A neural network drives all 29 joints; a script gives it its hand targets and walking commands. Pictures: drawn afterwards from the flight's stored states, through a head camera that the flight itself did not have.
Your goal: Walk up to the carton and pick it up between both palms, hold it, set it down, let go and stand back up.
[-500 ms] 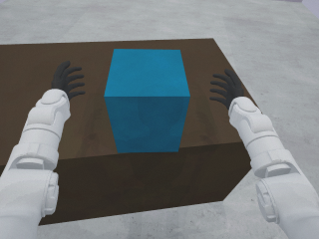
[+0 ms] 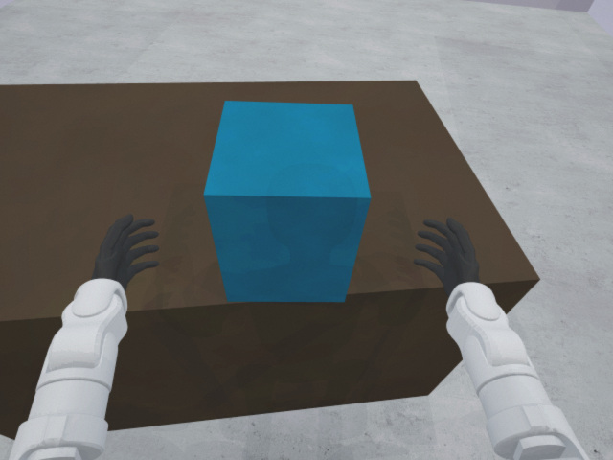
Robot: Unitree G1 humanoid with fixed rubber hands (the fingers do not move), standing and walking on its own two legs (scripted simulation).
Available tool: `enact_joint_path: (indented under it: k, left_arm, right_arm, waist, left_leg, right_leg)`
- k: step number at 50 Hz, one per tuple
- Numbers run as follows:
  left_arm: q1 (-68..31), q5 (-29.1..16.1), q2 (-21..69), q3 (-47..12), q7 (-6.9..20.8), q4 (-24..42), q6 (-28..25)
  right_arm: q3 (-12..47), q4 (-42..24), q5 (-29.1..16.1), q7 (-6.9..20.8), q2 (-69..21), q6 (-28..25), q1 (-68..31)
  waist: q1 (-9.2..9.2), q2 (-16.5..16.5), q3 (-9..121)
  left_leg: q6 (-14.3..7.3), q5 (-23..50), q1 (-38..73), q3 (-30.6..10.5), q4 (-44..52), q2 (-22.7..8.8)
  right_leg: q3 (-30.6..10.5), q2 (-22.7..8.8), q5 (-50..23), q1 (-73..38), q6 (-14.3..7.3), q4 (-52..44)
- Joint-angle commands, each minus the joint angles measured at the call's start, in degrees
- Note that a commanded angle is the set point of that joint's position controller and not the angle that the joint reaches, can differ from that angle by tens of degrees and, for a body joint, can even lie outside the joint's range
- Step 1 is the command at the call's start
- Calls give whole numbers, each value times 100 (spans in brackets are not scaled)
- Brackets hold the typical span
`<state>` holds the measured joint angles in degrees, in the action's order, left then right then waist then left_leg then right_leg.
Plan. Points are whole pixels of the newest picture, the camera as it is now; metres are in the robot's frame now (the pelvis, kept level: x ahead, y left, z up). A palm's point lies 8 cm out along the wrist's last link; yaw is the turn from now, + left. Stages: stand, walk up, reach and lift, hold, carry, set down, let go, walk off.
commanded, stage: set down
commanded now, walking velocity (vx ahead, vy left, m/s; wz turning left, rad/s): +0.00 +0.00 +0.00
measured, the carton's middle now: (287, 206) +0.48 +0.05 +0.04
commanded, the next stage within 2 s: let go in 1.94 s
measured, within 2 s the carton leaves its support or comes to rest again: neither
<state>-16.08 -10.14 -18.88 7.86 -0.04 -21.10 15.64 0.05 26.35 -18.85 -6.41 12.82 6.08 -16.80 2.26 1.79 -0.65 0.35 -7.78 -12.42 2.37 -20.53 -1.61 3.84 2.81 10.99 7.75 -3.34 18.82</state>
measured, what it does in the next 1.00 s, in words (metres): stands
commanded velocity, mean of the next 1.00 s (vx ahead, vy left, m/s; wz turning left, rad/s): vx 0.00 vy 0.00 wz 0.00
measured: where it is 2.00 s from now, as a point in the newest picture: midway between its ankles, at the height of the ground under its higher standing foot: outside the picture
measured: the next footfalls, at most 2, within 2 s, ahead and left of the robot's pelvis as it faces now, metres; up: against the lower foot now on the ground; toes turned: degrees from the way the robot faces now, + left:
none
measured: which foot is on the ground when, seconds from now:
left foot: down 0.00-1.00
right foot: down 0.00-1.00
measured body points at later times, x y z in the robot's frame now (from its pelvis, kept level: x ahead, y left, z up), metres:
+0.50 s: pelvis -0.02 +0.01 +0.00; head -0.02 +0.03 +0.45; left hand +0.28 +0.25 +0.02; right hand +0.29 -0.17 +0.04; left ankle +0.03 +0.12 -0.75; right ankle -0.01 -0.08 -0.75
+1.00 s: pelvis +0.02 +0.01 +0.00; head +0.01 +0.01 +0.45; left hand +0.24 +0.24 -0.02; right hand +0.25 -0.20 -0.02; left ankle +0.03 +0.12 -0.75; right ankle -0.01 -0.08 -0.75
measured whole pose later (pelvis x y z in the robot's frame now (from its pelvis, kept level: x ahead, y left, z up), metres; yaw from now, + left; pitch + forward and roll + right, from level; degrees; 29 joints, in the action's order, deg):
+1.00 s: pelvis +0.02 +0.01 +0.00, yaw -2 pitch -3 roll +0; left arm 9.1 -6.0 -12.4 1.9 -0.9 -16.4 5.9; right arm 2.0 20.5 -9.3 -0.8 11.6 -1.1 8.3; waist 3.2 0.7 -1.2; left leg -0.2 -8.9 -6.6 3.3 -18.2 -0.5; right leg 0.4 2.4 11.9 3.3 -2.6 17.9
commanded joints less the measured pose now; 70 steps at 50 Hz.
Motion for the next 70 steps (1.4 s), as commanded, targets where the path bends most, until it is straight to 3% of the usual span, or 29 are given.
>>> enact_joint_path:
  k: [1, 7, 11, 13, 15, 19, 27, 33, 34, 35, 38, 41, 42, 43, 44, 45, 48, 49, 50, 51, 53, 54, 55, 62, 66, 67, 68, 69, 70]
  left_arm:
    - [-2428, -384, -1019, -127, -120, 1932, -812]
    - [-631, -241, -577, 142, 128, 903, -920]
    - [-546, -58, -544, 309, 160, 634, -988]
    - [-1797, -204, -753, 212, 49, 904, -1094]
    - [-1129, -144, -483, 58, -75, 275, -1119]
    - [-1338, -291, -488, -206, -120, 567, -1363]
    - [586, -37, -327, -276, -175, 1520, -2048]
    - [248, -196, -85, -716, -385, 1142, -1766]
    - [65, -461, -203, -875, -442, 1997, -1888]
    - [596, -245, -86, -938, -413, 985, -1615]
    - [906, -100, -233, -761, -422, 1723, -1370]
    - [1593, -25, -263, -529, -437, 2140, -1441]
    - [1898, 302, -160, -457, -345, 1242, -1266]
    - [1829, 254, -167, -360, -312, 1756, -1331]
    - [2154, 495, 29, -392, -181, 822, -1103]
    - [2110, 426, -40, -319, -158, 1618, -1160]
    - [2084, 532, 101, -297, -55, 927, -1094]
    - [1774, 345, -107, -336, -38, 1613, -1304]
    - [2176, 611, 104, -414, -3, 612, -1022]
    - [1730, 414, -129, -421, -27, 1441, -1147]
    - [1694, 294, -244, -491, -82, 1774, -1220]
    - [1868, 402, -202, -459, -73, 946, -1154]
    - [1730, 302, -291, -491, -94, 1551, -1311]
    - [2327, 590, -369, -282, 15, 921, -1301]
    - [2588, 720, -172, -426, 93, 356, -1248]
    - [2422, 618, -213, -398, 38, 848, -1383]
    - [2433, 803, -144, -499, 39, 243, -1318]
    - [2364, 577, -294, -475, -13, 778, -1466]
    - [2401, 742, -215, -578, -42, 247, -1398]
  right_arm:
    - [-99, -1950, 4, 150, 704, -369, -2001]
    - [244, -1639, 120, 101, 575, -348, -1016]
    - [268, -1298, 183, 88, 400, -372, -707]
    - [-9, -1503, 76, 169, 572, -316, -1716]
    - [168, -1219, 179, 240, 334, -237, -1132]
    - [-122, -1533, 369, 252, 227, -375, -1190]
    - [-148, -1275, 574, 399, 158, -1102, 736]
    - [-335, -1361, 896, 597, 469, -994, 329]
    - [-331, -2188, 685, 655, 414, -1055, 337]
    - [-70, -1337, 860, 684, 292, -857, 582]
    - [1, -1864, 827, 654, 415, -830, 857]
    - [-113, -2314, 770, 596, 443, -1018, 1393]
    - [-45, -1250, 954, 615, 372, -863, 1734]
    - [-78, -1798, 815, 594, 507, -971, 1649]
    - [-11, -827, 1050, 592, 417, -802, 2019]
    - [89, -1631, 802, 569, 399, -882, 1864]
    - [-24, -1033, 1042, 517, 478, -900, 1945]
    - [-68, -1677, 922, 529, 340, -1026, 2001]
    - [57, -522, 1209, 560, 328, -805, 2136]
    - [-51, -1590, 1035, 550, 335, -929, 1919]
    - [-56, -1977, 1152, 551, 324, -1019, 1952]
    - [-163, -1315, 1291, 525, 342, -924, 2009]
    - [-150, -1753, 1247, 535, 286, -1027, 2200]
    - [-45, -880, 1470, 468, 498, -1310, 2880]
    - [5, -121, 1493, 558, 418, -1490, 2933]
    - [-92, -732, 1402, 588, 329, -1657, 2764]
    - [-82, -52, 1508, 636, 367, -1608, 2770]
    - [-162, -738, 1449, 665, 401, -1813, 2566]
    - [-60, -97, 1492, 711, 402, -1760, 2716]
  waist:
    - [-101, -632, 2896]
    - [38, -11, 2397]
    - [193, 26, 1244]
    - [245, -139, 1174]
    - [213, 159, 667]
    - [177, -89, 1079]
    - [22, -741, 1809]
    - [26, -186, 793]
    - [36, -75, 1293]
    - [2, -194, 893]
    - [253, -314, 1172]
    - [170, -293, 1505]
    - [129, -330, 971]
    - [195, -356, 1189]
    - [123, -213, 615]
    - [214, -267, 913]
    - [85, -170, 434]
    - [78, -88, 690]
    - [50, -167, 94]
    - [125, -77, 606]
    - [121, -15, 740]
    - [16, -46, 322]
    - [-8, -95, 732]
    - [63, -80, 931]
    - [-3, -83, 501]
    - [-52, -286, 723]
    - [-107, -339, 488]
    - [35, -227, 933]
    - [-31, -222, 648]
  left_leg:
    - [39, 1736, 1322, -106, -257, 68]
    - [-155, 1960, 1089, -171, -39, 111]
    - [-163, 1077, 1097, -97, 232, 66]
    - [-164, 281, 819, -86, 270, 89]
    - [-259, -156, 675, -152, 317, 50]
    - [-288, -379, 662, -89, 284, 110]
    - [91, 1604, 1593, -242, -43, -26]
    - [52, -604, 902, -442, 369, -145]
    - [41, -462, 878, -492, 279, -156]
    - [52, -221, 876, -363, 292, -109]
    - [158, 881, 1425, -411, 176, -161]
    - [146, 1857, 1566, -304, -32, -85]
    - [130, 1692, 1540, -247, 22, -70]
    - [139, 1825, 1571, -163, -45, -60]
    - [144, 1673, 1669, -249, 57, -66]
    - [156, 1893, 1834, -164, 29, -21]
    - [100, 1485, 1725, -195, 127, 10]
    - [60, 1399, 1639, -144, 92, 63]
    - [56, 1076, 1780, -190, 237, 13]
    - [33, 1197, 1682, -136, 165, 13]
    - [32, 1284, 1595, -107, 99, 43]
    - [39, 1037, 1431, -143, 134, -2]
    - [18, 1132, 1395, -120, 95, 48]
    - [59, 1647, 1525, -96, -104, 50]
    - [13, 1371, 1635, -156, -84, 42]
    - [19, 1429, 1628, -101, -89, 75]
    - [41, 1251, 1548, -110, -49, 75]
    - [15, 1374, 1591, -62, -128, 51]
    - [24, 1108, 1520, -102, -47, 45]
  right_leg:
    - [-504, -215, -1246, -116, 254, -21]
    - [-676, -279, -2129, -466, 365, -37]
    - [-694, -348, -626, -146, 363, -321]
    - [-716, -406, 491, 368, 257, -462]
    - [-761, -420, 722, 452, 262, -447]
    - [-827, -418, 786, 429, 219, -300]
    - [-643, -252, -514, 118, 47, -279]
    - [-620, -317, 861, 562, -26, -301]
    - [-629, -346, 610, 380, -18, -182]
    - [-668, -338, 513, 530, -33, -329]
    - [-618, -284, -127, 328, -67, -332]
    - [-636, -269, -972, 156, 42, -191]
    - [-718, -326, -805, 317, 30, -314]
    - [-729, -326, -1000, 219, 83, -300]
    - [-692, -377, -779, 297, 11, -449]
    - [-737, -364, -1016, 53, 91, -467]
    - [-645, -411, -812, 141, 110, -555]
    - [-675, -398, -816, 185, 169, -503]
    - [-620, -397, -402, 287, 57, -632]
    - [-637, -394, -484, 199, 134, -501]
    - [-621, -396, -558, 205, 171, -468]
    - [-722, -396, -642, 326, 119, -467]
    - [-658, -380, -829, 256, 226, -383]
    - [-693, -478, -1667, 45, 311, -131]
    - [-619, -459, -1365, 368, 272, -341]
    - [-575, -416, -1299, 442, 311, -278]
    - [-592, -407, -1083, 458, 224, -325]
    - [-580, -411, -1039, 371, 284, -246]
    - [-530, -406, -850, 428, 198, -319]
